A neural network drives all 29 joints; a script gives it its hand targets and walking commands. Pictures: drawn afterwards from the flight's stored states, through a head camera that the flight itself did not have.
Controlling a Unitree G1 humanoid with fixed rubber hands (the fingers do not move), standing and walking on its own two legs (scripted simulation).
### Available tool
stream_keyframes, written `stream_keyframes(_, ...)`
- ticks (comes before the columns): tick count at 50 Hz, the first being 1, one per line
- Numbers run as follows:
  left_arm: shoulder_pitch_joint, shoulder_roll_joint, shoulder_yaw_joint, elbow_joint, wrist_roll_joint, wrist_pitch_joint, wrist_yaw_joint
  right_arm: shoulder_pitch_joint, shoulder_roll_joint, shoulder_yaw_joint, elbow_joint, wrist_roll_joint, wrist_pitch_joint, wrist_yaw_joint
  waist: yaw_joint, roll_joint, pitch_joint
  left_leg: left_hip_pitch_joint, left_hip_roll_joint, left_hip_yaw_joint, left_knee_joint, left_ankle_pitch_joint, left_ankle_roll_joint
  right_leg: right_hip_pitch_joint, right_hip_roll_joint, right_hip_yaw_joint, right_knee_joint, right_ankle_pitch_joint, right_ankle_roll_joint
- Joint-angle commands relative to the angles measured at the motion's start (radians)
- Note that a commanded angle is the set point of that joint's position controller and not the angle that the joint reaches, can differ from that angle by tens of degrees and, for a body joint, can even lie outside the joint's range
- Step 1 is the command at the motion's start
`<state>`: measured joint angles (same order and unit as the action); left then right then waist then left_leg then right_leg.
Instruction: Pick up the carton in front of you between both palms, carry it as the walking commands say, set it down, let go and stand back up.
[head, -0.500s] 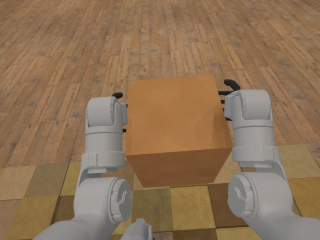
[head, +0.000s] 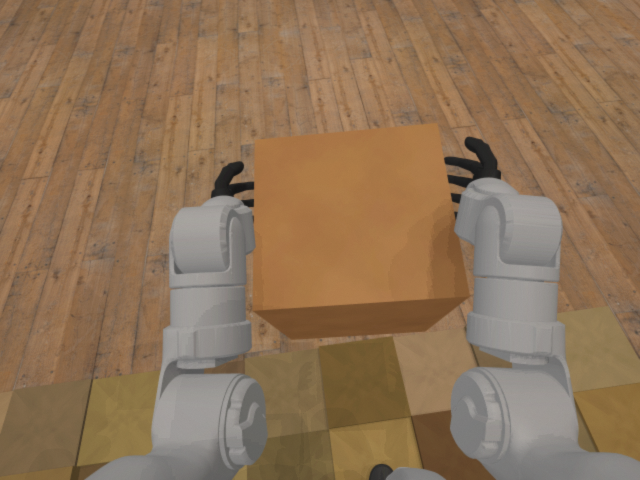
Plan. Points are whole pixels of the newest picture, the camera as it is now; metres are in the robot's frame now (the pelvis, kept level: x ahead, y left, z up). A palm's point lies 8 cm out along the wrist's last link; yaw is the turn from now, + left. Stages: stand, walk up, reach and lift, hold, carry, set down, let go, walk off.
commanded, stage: carry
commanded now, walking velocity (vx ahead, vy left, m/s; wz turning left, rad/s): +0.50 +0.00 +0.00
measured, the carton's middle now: (352, 249) +0.39 -0.02 +0.02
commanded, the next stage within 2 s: none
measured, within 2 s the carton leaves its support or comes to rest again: neither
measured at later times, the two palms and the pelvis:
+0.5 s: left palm (196, 39) +0.68 +0.18 +0.16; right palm (391, 23) +0.67 -0.10 +0.17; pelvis +0.30 +0.05 +0.00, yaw +1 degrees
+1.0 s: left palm (226, 13) +0.97 +0.19 +0.05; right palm out of the picture +1.01 -0.09 +0.06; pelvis +0.63 +0.02 -0.04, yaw +3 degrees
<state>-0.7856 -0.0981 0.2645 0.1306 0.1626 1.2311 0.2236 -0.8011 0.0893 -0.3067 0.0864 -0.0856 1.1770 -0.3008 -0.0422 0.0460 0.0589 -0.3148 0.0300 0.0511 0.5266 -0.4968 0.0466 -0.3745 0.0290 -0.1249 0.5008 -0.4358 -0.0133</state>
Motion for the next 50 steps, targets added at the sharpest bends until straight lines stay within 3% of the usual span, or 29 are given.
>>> stream_keyframes(1,-0.744,-1.015,-0.591,-0.1,-0.437,-0.043,-0.303,-0.639,1.177,0.674,0.15,0.463,0.072,0.473,0.147,-0.261,-0.6,-0.464,-0.025,0.007,0.329,-0.104,-0.056,0.863,-0.369,0.553,-0.197,0.17,-0.218)
stream_keyframes(2,-0.759,-1.033,-0.613,-0.098,-0.456,-0.038,-0.311,-0.608,1.174,0.662,0.182,0.445,0.065,0.474,0.14,-0.144,-0.557,-0.489,-0.017,-0.014,0.383,-0.088,-0.067,0.828,-0.372,0.538,-0.201,0.272,-0.229)
stream_keyframes(3,-0.783,-1.051,-0.634,-0.107,-0.486,-0.038,-0.321,-0.584,1.172,0.645,0.205,0.431,0.059,0.471,0.142,-0.075,-0.535,-0.484,-0.003,-0.027,0.362,-0.046,-0.068,0.79,-0.348,0.498,-0.193,0.33,-0.213)
stream_keyframes(4,-0.815,-1.06,-0.644,-0.119,-0.513,-0.04,-0.332,-0.57,1.171,0.63,0.221,0.419,0.052,0.465,0.142,-0.061,-0.517,-0.46,-0.001,-0.031,0.317,0.006,-0.068,0.75,-0.314,0.451,-0.188,0.386,-0.187)
stream_keyframes(8,-0.886,-1.07,-0.618,-0.075,-0.571,-0.025,-0.368,-0.575,1.122,0.577,0.209,0.372,0.039,0.426,0.123,-0.171,-0.479,-0.39,-0.033,0.01,0.287,0.119,-0.048,0.616,-0.274,0.368,-0.18,0.557,-0.167)
stream_keyframes(12,-0.934,-1.05,-0.562,-0.003,-0.603,0.006,-0.383,-0.666,1.018,0.532,0.157,0.345,0.054,0.385,0.128,-0.209,-0.41,-0.317,-0.05,0.054,0.125,0.268,-0.024,0.509,-0.234,0.262,-0.117,0.694,-0.136)
stream_keyframes(14,-0.938,-1.035,-0.527,0.049,-0.602,0.024,-0.379,-0.694,0.976,0.506,0.166,0.338,0.073,0.373,0.081,-0.192,-0.443,-0.069,-0.091,0.114,-0.014,0.371,0.003,0.391,-0.204,0.157,-0.012,0.887,-0.083)
stream_keyframes(15,-0.94,-1.032,-0.508,0.072,-0.602,0.033,-0.376,-0.694,0.963,0.488,0.185,0.337,0.084,0.371,0.025,-0.175,-0.505,0.16,-0.12,0.166,-0.058,0.434,0.023,0.292,-0.178,0.088,0.114,0.954,-0.054)
stream_keyframes(16,-0.946,-1.017,-0.487,0.089,-0.594,0.041,-0.371,-0.7,0.952,0.471,0.196,0.344,0.093,0.374,-0.029,-0.13,-0.579,0.409,-0.073,0.109,-0.028,0.395,0.032,0.131,-0.137,0.05,0.308,0.779,-0.028)
stream_keyframes(17,-0.928,-1.012,-0.47,0.105,-0.581,0.052,-0.368,-0.717,0.949,0.459,0.205,0.362,0.105,0.379,-0.035,0.047,-0.624,0.578,0.166,-0.224,-0.014,0.374,0.052,-0.081,-0.063,0.061,0.536,0.042,0.0)
stream_keyframes(18,-0.958,-1.026,-0.447,0.116,-0.588,0.068,-0.362,-0.731,0.929,0.447,0.215,0.361,0.109,0.377,-0.037,0.264,-0.669,0.673,0.334,-0.664,-0.152,0.36,0.197,-0.312,0.062,0.119,0.771,-0.131,0.009)
stream_keyframes(19,-1.004,-1.007,-0.435,0.094,-0.576,0.077,-0.351,-0.768,0.949,0.444,0.198,0.381,0.12,0.38,-0.026,0.166,-0.632,0.624,0.346,-0.654,-0.137,0.31,0.243,-0.377,-0.01,0.195,0.883,-0.092,-0.02)
stream_keyframes(21,-1.02,-0.995,-0.409,0.069,-0.567,0.091,-0.332,-0.844,0.994,0.456,0.162,0.436,0.141,0.396,-0.017,0.019,-0.552,0.472,0.275,-0.481,-0.115,0.512,0.198,-0.388,-0.059,0.167,0.827,-0.022,-0.032)
stream_keyframes(22,-1.017,-0.99,-0.39,0.054,-0.554,0.093,-0.32,-0.882,1.025,0.458,0.148,0.464,0.149,0.407,-0.013,0.006,-0.549,0.421,0.258,-0.419,-0.117,0.57,0.183,-0.365,-0.077,0.166,0.781,0.003,-0.027)
stream_keyframes(24,-1.05,-0.989,-0.376,0.005,-0.534,0.092,-0.296,-0.936,1.074,0.461,0.136,0.501,0.162,0.422,-0.01,0.033,-0.561,0.379,0.238,-0.349,-0.134,0.578,0.163,-0.331,-0.088,0.152,0.683,0.02,-0.014)
stream_keyframes(26,-1.084,-0.974,-0.368,-0.043,-0.517,0.091,-0.272,-0.966,1.103,0.452,0.138,0.517,0.175,0.429,-0.015,0.039,-0.57,0.397,0.232,-0.307,-0.138,0.633,0.173,-0.348,-0.082,0.123,0.586,0.024,-0.009)
stream_keyframes(28,-1.087,-0.952,-0.367,-0.066,-0.488,0.093,-0.251,-0.96,1.113,0.442,0.156,0.517,0.186,0.431,-0.025,0.045,-0.572,0.445,0.228,-0.273,-0.125,0.76,0.172,-0.384,-0.076,0.099,0.472,0.067,-0.011)
stream_keyframes(32,-1.001,-0.945,-0.386,-0.017,-0.439,0.099,-0.243,-0.863,1.123,0.413,0.259,0.478,0.192,0.446,-0.038,0.086,-0.585,0.551,0.162,-0.153,-0.05,1.002,0.132,-0.406,-0.061,0.075,0.356,0.34,-0.027)
stream_keyframes(36,-0.967,-0.984,-0.405,0.042,-0.439,0.096,-0.273,-0.78,1.138,0.398,0.34,0.435,0.168,0.463,-0.076,0.05,-0.493,0.599,0.094,-0.1,-0.019,0.949,0.115,-0.39,-0.011,0.01,0.069,0.517,-0.035)
stream_keyframes(38,-0.947,-1.008,-0.396,0.089,-0.448,0.09,-0.295,-0.745,1.139,0.39,0.36,0.422,0.149,0.467,-0.068,0.066,-0.455,0.539,0.093,-0.072,-0.016,0.982,0.099,-0.235,0.011,-0.018,-0.075,0.604,-0.052)
stream_keyframes(40,-0.909,-1.02,-0.376,0.144,-0.451,0.074,-0.313,-0.713,1.14,0.38,0.383,0.407,0.128,0.473,0.004,0.117,-0.499,0.487,0.098,-0.035,0.124,1.139,0.057,0.0,0.028,-0.06,-0.101,0.609,-0.077)
stream_keyframes(41,-0.888,-1.028,-0.368,0.16,-0.45,0.06,-0.323,-0.706,1.144,0.38,0.397,0.403,0.117,0.478,0.073,0.087,-0.555,0.401,0.081,0.026,0.306,1.109,0.021,0.205,0.013,-0.067,-0.146,0.634,-0.084)
stream_keyframes(42,-0.868,-1.031,-0.358,0.164,-0.446,0.044,-0.335,-0.693,1.14,0.382,0.408,0.401,0.103,0.483,0.131,0.025,-0.592,0.197,0.049,0.033,0.497,0.833,-0.003,0.43,-0.071,0.022,-0.073,0.636,-0.076)
stream_keyframes(43,-0.868,-1.024,-0.346,0.178,-0.449,0.028,-0.345,-0.682,1.17,0.393,0.422,0.395,0.093,0.486,0.087,-0.176,-0.649,-0.122,-0.029,-0.01,0.654,0.068,-0.016,0.722,-0.29,0.28,0.186,1.097,-0.146)
stream_keyframes(44,-0.847,-1.008,-0.341,0.192,-0.449,0.013,-0.349,-0.677,1.189,0.375,0.434,0.387,0.083,0.483,0.107,-0.314,-0.711,-0.384,-0.132,-0.05,0.929,-0.121,-0.035,0.862,-0.411,0.629,0.082,0.81,-0.326)
stream_keyframes(45,-0.835,-1.056,-0.363,0.174,-0.476,0.0,-0.36,-0.683,1.175,0.386,0.395,0.381,0.071,0.474,0.114,-0.255,-0.667,-0.48,-0.088,-0.083,0.946,-0.069,-0.017,0.794,-0.386,0.675,-0.031,0.531,-0.318)
stream_keyframes(46,-0.871,-1.08,-0.38,0.13,-0.498,-0.015,-0.37,-0.711,1.185,0.403,0.342,0.388,0.059,0.463,0.101,-0.172,-0.617,-0.474,-0.052,-0.085,0.898,0.001,-0.01,0.691,-0.345,0.61,-0.079,0.474,-0.266)
stream_keyframes(48,-0.949,-1.136,-0.435,0.051,-0.554,-0.039,-0.38,-0.726,1.184,0.433,0.258,0.398,0.031,0.441,0.087,-0.077,-0.584,-0.412,-0.007,-0.081,0.78,0.08,-0.021,0.535,-0.322,0.501,-0.1,0.537,-0.23)
stream_keyframes(50,-0.941,-1.168,-0.467,0.022,-0.578,-0.057,-0.38,-0.697,1.187,0.466,0.216,0.397,0.008,0.423,0.073,-0.106,-0.602,-0.378,0.008,-0.063,0.717,0.122,-0.019,0.473,-0.288,0.41,-0.103,0.523,-0.217)
